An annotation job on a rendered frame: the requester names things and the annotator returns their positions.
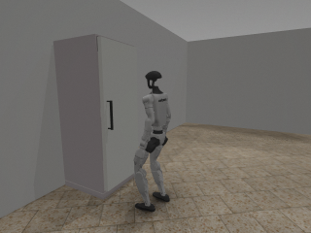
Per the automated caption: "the robot left forearm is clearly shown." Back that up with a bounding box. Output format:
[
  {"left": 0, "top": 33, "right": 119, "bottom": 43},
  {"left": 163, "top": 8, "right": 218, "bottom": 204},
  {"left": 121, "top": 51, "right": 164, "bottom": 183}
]
[{"left": 139, "top": 118, "right": 153, "bottom": 150}]

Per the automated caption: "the fridge door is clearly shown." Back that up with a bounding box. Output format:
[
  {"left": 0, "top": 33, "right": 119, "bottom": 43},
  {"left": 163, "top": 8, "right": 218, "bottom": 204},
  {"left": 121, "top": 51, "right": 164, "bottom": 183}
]
[{"left": 97, "top": 36, "right": 139, "bottom": 191}]

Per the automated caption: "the robot head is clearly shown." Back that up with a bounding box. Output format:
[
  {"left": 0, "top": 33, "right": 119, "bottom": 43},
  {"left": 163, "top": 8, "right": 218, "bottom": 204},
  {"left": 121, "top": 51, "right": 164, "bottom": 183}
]
[{"left": 145, "top": 71, "right": 163, "bottom": 94}]

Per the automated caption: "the robot left hand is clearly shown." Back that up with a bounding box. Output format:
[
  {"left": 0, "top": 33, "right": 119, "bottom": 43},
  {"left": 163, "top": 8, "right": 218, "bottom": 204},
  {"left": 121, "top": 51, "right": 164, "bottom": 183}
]
[{"left": 133, "top": 147, "right": 146, "bottom": 168}]

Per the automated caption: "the robot right forearm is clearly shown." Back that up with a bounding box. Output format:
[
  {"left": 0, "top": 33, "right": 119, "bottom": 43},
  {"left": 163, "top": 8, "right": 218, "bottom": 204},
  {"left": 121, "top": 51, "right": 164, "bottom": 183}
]
[{"left": 161, "top": 117, "right": 171, "bottom": 134}]

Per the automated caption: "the left robot upper arm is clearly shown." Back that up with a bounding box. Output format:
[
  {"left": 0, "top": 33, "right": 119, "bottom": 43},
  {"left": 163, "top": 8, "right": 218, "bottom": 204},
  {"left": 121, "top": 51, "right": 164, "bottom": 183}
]
[{"left": 142, "top": 94, "right": 156, "bottom": 126}]

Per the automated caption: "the handle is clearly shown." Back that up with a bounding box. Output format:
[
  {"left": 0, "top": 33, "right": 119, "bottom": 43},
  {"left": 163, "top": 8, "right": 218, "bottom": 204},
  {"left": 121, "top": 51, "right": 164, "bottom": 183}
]
[{"left": 106, "top": 100, "right": 114, "bottom": 130}]

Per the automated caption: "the right robot foot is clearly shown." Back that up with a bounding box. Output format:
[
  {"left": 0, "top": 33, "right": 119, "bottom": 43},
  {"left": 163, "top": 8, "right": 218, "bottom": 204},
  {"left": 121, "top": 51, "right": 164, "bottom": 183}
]
[{"left": 153, "top": 191, "right": 170, "bottom": 202}]

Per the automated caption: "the right robot upper arm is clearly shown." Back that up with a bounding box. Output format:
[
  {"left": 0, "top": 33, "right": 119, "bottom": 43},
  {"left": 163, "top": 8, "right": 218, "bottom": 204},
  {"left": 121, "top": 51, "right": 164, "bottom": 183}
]
[{"left": 163, "top": 92, "right": 171, "bottom": 118}]

